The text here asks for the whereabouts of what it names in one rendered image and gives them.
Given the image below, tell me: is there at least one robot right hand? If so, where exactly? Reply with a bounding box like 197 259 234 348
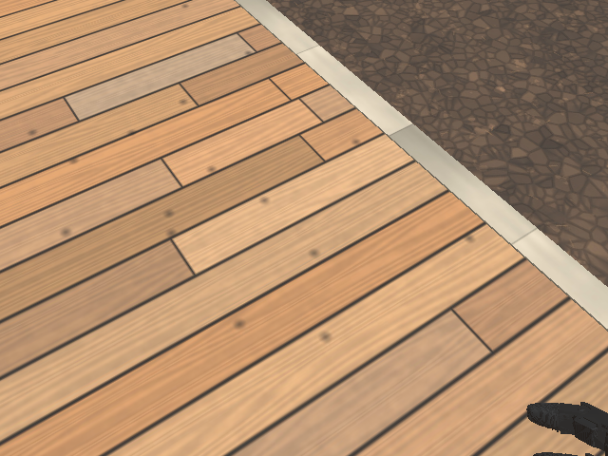
526 402 608 456

